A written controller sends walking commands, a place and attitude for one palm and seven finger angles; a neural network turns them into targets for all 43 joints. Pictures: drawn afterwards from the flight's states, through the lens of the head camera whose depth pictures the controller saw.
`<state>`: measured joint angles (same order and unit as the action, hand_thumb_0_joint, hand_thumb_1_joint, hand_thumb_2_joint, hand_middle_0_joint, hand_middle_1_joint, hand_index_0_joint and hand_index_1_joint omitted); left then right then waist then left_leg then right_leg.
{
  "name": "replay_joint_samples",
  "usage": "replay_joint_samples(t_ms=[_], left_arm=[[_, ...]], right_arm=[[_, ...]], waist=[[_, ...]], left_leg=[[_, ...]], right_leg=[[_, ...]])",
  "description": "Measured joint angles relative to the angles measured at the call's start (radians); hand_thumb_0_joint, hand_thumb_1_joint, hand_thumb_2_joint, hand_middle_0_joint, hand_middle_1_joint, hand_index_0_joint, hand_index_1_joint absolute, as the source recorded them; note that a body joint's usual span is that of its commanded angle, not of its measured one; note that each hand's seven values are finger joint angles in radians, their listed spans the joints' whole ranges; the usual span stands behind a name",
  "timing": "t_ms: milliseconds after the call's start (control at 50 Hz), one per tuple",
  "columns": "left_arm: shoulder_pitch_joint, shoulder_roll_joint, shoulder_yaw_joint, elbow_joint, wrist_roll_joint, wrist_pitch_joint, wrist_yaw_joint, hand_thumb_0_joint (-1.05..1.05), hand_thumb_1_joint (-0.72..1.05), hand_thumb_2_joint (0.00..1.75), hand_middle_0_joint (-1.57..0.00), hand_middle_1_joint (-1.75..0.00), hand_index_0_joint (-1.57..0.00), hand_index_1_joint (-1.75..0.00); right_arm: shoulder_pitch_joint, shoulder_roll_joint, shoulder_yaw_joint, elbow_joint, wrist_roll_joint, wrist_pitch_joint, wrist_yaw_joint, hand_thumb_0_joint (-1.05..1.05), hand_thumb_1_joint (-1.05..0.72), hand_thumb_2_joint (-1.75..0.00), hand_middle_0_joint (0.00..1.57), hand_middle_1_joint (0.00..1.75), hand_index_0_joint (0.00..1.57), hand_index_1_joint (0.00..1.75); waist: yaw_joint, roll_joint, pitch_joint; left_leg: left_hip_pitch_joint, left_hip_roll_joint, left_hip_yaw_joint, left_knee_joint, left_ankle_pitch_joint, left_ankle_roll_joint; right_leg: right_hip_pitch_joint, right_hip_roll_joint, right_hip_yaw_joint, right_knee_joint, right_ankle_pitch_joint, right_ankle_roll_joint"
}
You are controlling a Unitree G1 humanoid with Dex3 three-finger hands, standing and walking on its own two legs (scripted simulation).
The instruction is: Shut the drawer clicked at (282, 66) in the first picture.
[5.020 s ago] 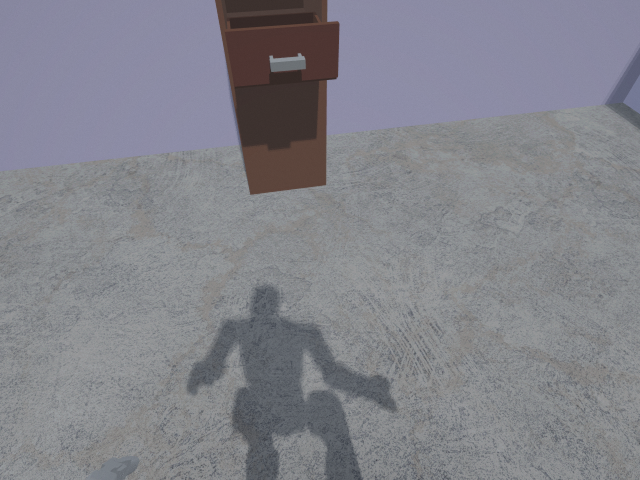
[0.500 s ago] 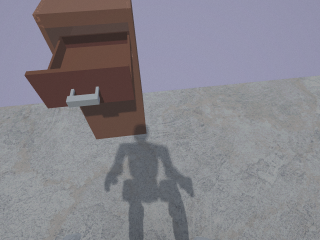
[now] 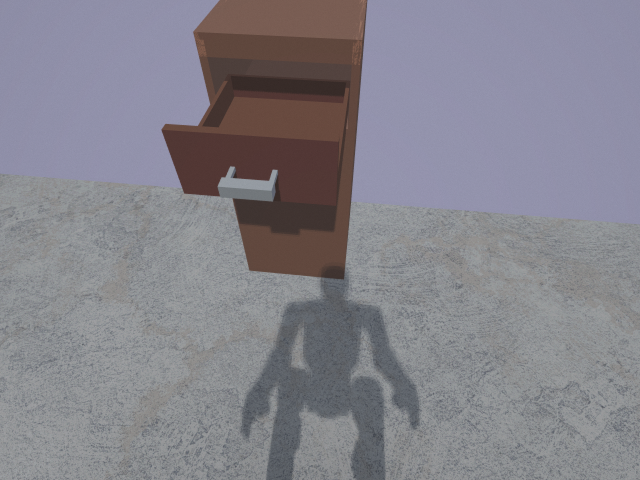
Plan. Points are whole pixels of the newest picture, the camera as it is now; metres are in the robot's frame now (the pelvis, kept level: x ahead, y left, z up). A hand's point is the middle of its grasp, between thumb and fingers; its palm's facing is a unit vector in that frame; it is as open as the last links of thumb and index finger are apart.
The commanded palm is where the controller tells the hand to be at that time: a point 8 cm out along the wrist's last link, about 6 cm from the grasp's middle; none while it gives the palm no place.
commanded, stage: take the last steps up to it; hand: left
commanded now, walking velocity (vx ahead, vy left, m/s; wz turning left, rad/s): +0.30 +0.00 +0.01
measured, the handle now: (250, 181) +0.62 +0.20 -0.01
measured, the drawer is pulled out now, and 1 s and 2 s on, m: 0.30 0.30 0.30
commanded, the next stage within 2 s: come to a stop and stand still in 0.90 s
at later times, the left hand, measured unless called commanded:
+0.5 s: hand (195, 450) +0.18 +0.22 -0.18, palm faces -0.03 -0.99 -0.16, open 7.4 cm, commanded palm none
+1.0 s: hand (228, 395) +0.27 +0.19 -0.19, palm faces +0.06 -0.98 -0.18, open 7.2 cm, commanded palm none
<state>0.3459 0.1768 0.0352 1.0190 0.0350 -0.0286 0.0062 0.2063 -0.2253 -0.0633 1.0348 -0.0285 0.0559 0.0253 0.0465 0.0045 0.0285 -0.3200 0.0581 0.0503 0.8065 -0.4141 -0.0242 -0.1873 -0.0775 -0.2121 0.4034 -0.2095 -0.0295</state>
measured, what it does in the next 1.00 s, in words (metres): walks ahead: left foot, then right foot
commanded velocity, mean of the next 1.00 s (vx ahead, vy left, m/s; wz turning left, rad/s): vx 0.24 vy -0.03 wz -0.01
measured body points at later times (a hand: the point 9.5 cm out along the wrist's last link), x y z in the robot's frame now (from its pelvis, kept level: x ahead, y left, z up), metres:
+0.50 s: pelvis +0.11 +0.04 -0.01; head +0.12 +0.05 +0.44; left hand +0.18 +0.27 -0.16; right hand +0.00 -0.16 -0.16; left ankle -0.01 +0.13 -0.75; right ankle +0.22 -0.09 -0.70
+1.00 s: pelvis +0.26 +0.01 -0.01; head +0.26 +0.02 +0.44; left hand +0.27 +0.24 -0.17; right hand +0.33 -0.23 -0.15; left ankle +0.32 +0.13 -0.73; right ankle +0.26 -0.09 -0.75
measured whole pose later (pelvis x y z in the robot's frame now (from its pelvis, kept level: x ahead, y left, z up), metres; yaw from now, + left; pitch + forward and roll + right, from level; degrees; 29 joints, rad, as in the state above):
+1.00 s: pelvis +0.26 +0.01 -0.01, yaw +0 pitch -2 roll -2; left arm 0.28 0.17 0.04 1.10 0.02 -0.04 0.01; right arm 0.19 -0.18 -0.05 1.04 -0.02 -0.03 0.00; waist 0.02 0.01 0.02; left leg -0.36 0.10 0.10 0.64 -0.27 -0.03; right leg -0.18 0.00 -0.16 0.45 -0.24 -0.04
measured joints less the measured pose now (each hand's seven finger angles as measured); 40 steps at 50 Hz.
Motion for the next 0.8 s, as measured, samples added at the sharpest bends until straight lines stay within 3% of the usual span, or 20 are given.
replay_joint_samples(t_ms=[80, 100, 160, 220, 280, 400, 520, 600, 640, 680, 720, 760, 800], left_arm=[[0.057, 0.018, 0.007, 0.065, -0.006, 0.015, -0.006, 0.0, 0.91, 0.9, -0.2, -0.3, -0.2, -0.3], [0.071, 0.018, 0.007, 0.079, -0.01, 0.022, -0.008, 0.0, 0.91, 0.9, -0.2, -0.3, -0.2, -0.3], [0.082, 0.025, 0.009, 0.116, -0.009, 0.054, -0.014, 0.0, 0.91, 0.9, -0.2, -0.3, -0.2, -0.3], [0.061, 0.022, 0.012, 0.12, -0.003, 0.057, -0.025, 0.01, 0.91, 0.9, -0.2, -0.3, -0.2, -0.3], [0.017, 0.021, 0.015, 0.099, -0.004, 0.042, -0.03, 0.01, 0.91, 0.9, -0.2, -0.3, -0.2, -0.3], [-0.086, 0.016, 0.018, 0.061, -0.01, 0.037, -0.028, 0.0, 0.91, 0.9, -0.2, -0.3, -0.2, -0.3], [-0.194, 0.002, 0.012, 0.03, -0.016, 0.037, -0.031, 0.0, 0.92, 0.9, -0.2, -0.3, -0.2, -0.3], [-0.25, -0.008, 0.007, 0.001, -0.018, 0.009, -0.033, 0.0, 0.91, 0.9, -0.2, -0.3, -0.2, -0.3], [-0.263, -0.007, 0.01, -0.013, -0.014, -0.025, -0.028, 0.0, 0.91, 0.9, -0.2, -0.3, -0.2, -0.3], [-0.265, -0.016, 0.008, -0.017, -0.022, -0.044, -0.021, 0.0, 0.91, 0.9, -0.2, -0.3, -0.2, -0.3], [-0.248, -0.026, 0.004, -0.01, -0.026, -0.042, -0.012, 0.0, 0.91, 0.9, -0.2, -0.3, -0.2, -0.3], [-0.218, -0.035, 0.0, 0.006, -0.024, -0.035, -0.003, 0.0, 0.91, 0.9, -0.2, -0.3, -0.2, -0.3], [-0.191, -0.028, 0.017, 0.014, -0.029, -0.034, 0.016, -0.02, 0.94, 0.9, -0.2, -0.3, -0.2, -0.3]], right_arm=[[-0.01, 0.022, 0.016, -0.013, 0.005, -0.041, -0.006, 0.01, -0.91, -0.9, 0.19, 0.3, 0.19, 0.3], [-0.006, 0.023, 0.02, -0.018, 0.005, -0.056, -0.01, 0.0, -0.91, -0.9, 0.19, 0.3, 0.19, 0.3], [0.011, 0.055, 0.031, -0.018, 0.001, -0.077, -0.023, 0.0, -0.91, -0.9, 0.19, 0.3, 0.19, 0.3], [0.059, 0.064, 0.033, -0.005, 0.005, -0.09, -0.043, 0.0, -0.93, -0.9, 0.2, 0.3, 0.2, 0.3], [0.109, 0.071, 0.041, 0.026, 0.009, -0.1, -0.048, 0.0, -0.93, -0.9, 0.2, 0.3, 0.2, 0.3], [0.204, 0.105, 0.052, 0.084, 0.012, -0.114, -0.056, 0.0, -0.92, -0.9, 0.2, 0.3, 0.2, 0.3], [0.272, 0.121, 0.05, 0.122, -0.001, -0.118, -0.06, 0.0, -0.91, -0.9, 0.2, 0.3, 0.2, 0.3], [0.303, 0.117, 0.047, 0.148, -0.001, -0.111, -0.057, 0.0, -0.91, -0.9, 0.2, 0.3, 0.2, 0.3], [0.307, 0.122, 0.045, 0.162, 0.01, -0.1, -0.049, 0.0, -0.91, -0.9, 0.2, 0.3, 0.2, 0.3], [0.276, 0.114, 0.04, 0.162, 0.02, -0.087, -0.046, 0.0, -0.91, -0.9, 0.2, 0.3, 0.2, 0.3], [0.236, 0.1, 0.03, 0.146, 0.02, -0.076, -0.044, 0.01, -0.91, -0.9, 0.2, 0.3, 0.2, 0.3], [0.185, 0.084, 0.022, 0.116, 0.012, -0.068, -0.043, 0.01, -0.91, -0.9, 0.2, 0.3, 0.2, 0.3], [0.136, 0.074, 0.017, 0.078, 0.007, -0.064, -0.043, 0.01, -0.91, -0.9, 0.2, 0.3, 0.19, 0.3]], waist=[[0.016, -0.021, -0.016], [0.011, -0.011, -0.025], [-0.001, -0.035, -0.028], [-0.021, -0.033, -0.032], [-0.025, -0.039, -0.023], [-0.045, -0.049, -0.003], [-0.098, -0.024, 0.024], [-0.12, 0.01, 0.044], [-0.111, 0.009, 0.048], [-0.105, 0.023, 0.063], [-0.097, 0.032, 0.061], [-0.095, 0.035, 0.051], [-0.092, 0.035, 0.038]], left_leg=[[0.104, -0.012, 0.043, -0.255, 0.046, 0.023], [0.13, -0.009, 0.036, -0.318, 0.069, 0.034], [0.156, -0.028, 0.054, -0.309, 0.102, 0.057], [0.216, -0.044, 0.054, -0.381, 0.113, 0.068], [0.275, -0.064, 0.057, -0.46, 0.138, 0.074], [0.359, -0.085, 0.067, -0.534, 0.127, 0.074], [0.417, -0.073, 0.076, -0.53, 0.061, 0.049], [0.425, -0.034, 0.079, -0.427, -0.038, 0.019], [0.329, -0.012, 0.065, -0.163, -0.094, 0.02], [0.183, -0.006, 0.009, 0.18, -0.103, 0.038], [0.057, 0.004, -0.007, 0.366, -0.055, 0.046], [-0.045, 0.025, -0.002, 0.402, -0.002, 0.041], [-0.115, 0.044, 0.003, 0.341, 0.03, 0.029]], right_leg=[[-0.007, -0.009, 0.003, 0.033, -0.02, 0.025], [-0.022, -0.005, 0.002, 0.075, -0.056, 0.032], [-0.112, -0.008, 0.073, 0.321, -0.211, 0.029], [-0.218, -0.007, 0.12, 0.529, -0.158, 0.026], [-0.307, -0.019, 0.15, 0.624, -0.061, 0.038], [-0.399, -0.029, 0.158, 0.622, 0.011, 0.052], [-0.374, -0.019, 0.121, 0.42, 0.0, 0.027], [-0.274, 0.023, 0.09, 0.232, -0.006, -0.012], [-0.243, 0.031, 0.083, 0.218, 0.056, -0.032], [-0.218, 0.042, 0.065, 0.25, 0.006, -0.039], [-0.169, 0.053, 0.055, 0.218, -0.017, -0.04], [-0.124, 0.061, 0.049, 0.164, -0.007, -0.033], [-0.089, 0.068, 0.044, 0.112, 0.004, -0.036]])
